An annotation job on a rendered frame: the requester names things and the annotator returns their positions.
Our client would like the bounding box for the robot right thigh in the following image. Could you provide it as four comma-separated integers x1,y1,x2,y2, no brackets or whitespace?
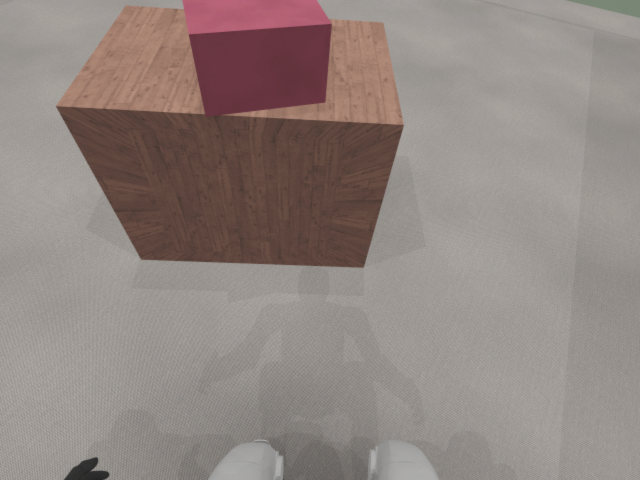
368,440,439,480

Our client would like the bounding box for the robot thigh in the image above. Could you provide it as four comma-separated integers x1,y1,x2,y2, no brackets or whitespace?
208,442,284,480
368,440,439,480

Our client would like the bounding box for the pedestal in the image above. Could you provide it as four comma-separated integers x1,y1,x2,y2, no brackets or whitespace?
56,5,404,268

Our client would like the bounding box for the robot left thigh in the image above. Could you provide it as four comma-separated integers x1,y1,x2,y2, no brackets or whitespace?
208,442,284,480

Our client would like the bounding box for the carton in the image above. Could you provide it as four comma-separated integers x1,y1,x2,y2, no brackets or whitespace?
182,0,332,117

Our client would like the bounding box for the left robot hand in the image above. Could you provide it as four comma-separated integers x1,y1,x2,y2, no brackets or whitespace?
64,457,109,480

